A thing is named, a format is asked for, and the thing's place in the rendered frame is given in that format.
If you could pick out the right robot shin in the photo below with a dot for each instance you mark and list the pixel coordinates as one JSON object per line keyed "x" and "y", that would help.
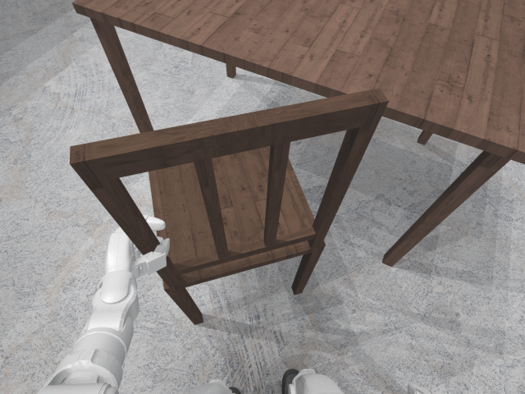
{"x": 304, "y": 371}

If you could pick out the robot left forearm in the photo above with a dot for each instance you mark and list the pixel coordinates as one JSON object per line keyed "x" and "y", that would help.
{"x": 101, "y": 348}

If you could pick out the robot left hand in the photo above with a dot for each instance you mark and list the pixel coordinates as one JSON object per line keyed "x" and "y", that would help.
{"x": 121, "y": 252}

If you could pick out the table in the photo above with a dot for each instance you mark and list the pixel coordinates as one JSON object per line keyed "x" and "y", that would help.
{"x": 454, "y": 68}

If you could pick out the right robot foot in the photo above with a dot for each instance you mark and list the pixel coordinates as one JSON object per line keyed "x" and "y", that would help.
{"x": 287, "y": 379}

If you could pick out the chair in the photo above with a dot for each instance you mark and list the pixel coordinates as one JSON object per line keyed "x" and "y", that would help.
{"x": 226, "y": 189}

